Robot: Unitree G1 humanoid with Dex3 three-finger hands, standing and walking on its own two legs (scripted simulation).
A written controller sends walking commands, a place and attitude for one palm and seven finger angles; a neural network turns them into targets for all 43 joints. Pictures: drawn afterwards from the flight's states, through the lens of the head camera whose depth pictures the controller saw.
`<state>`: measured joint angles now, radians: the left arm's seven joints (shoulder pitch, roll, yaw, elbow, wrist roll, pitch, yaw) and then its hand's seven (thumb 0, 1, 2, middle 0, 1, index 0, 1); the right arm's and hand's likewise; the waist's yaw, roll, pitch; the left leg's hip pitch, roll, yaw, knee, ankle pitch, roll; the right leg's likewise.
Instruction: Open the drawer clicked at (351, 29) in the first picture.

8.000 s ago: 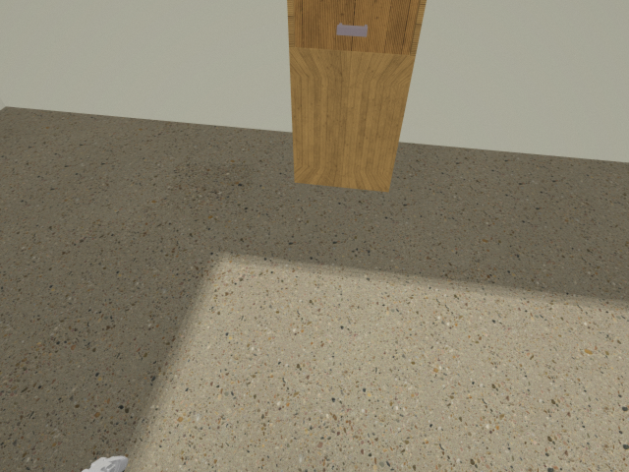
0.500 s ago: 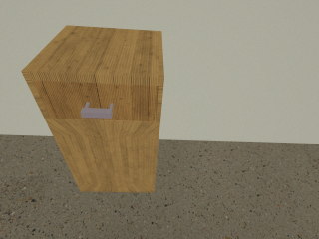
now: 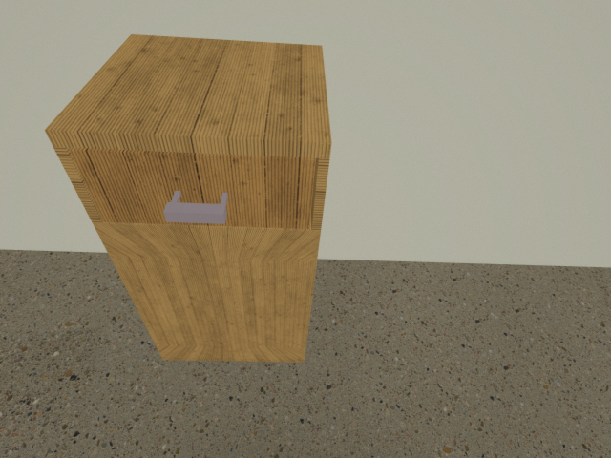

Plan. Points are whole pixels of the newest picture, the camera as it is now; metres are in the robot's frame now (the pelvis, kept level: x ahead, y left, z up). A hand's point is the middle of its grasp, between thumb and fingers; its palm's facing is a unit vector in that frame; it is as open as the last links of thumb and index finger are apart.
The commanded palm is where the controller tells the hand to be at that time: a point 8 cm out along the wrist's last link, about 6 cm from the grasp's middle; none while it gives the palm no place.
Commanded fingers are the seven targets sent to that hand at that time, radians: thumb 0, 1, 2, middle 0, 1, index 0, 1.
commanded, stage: come to a stop and stand still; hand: left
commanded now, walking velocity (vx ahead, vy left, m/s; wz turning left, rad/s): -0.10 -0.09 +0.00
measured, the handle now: (198, 204) +0.54 +0.24 -0.01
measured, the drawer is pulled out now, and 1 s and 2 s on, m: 0.00 0.00 0.00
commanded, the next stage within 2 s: look again from close up in 1.52 s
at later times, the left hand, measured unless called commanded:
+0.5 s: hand out of the picture +0.05 +0.19 -0.17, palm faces -0.01 -0.97 -0.23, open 7.3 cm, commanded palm none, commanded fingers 0.00 0.90 0.90 -0.20 -0.30 -0.20 -0.30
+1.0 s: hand out of the picture -0.01 +0.14 -0.16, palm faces -0.01 -0.98 -0.20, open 7.4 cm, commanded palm none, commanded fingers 0.00 0.90 0.90 -0.20 -0.30 -0.20 -0.30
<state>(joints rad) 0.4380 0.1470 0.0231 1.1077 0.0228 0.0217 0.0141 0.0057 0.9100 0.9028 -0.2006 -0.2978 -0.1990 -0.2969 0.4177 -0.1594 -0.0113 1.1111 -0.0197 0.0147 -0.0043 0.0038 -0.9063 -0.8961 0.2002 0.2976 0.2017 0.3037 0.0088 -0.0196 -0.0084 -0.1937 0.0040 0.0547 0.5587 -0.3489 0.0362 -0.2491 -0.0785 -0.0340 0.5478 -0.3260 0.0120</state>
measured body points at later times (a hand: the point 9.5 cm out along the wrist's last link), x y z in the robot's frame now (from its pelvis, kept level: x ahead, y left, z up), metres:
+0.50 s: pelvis +0.01 +0.00 +0.00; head +0.03 +0.01 +0.45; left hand +0.05 +0.24 -0.16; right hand +0.01 -0.22 -0.16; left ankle -0.03 +0.09 -0.73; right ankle +0.02 -0.14 -0.73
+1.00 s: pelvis +0.00 -0.04 +0.01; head +0.01 -0.05 +0.46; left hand +0.00 +0.19 -0.15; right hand -0.02 -0.25 -0.16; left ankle -0.03 +0.09 -0.73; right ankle +0.02 -0.14 -0.73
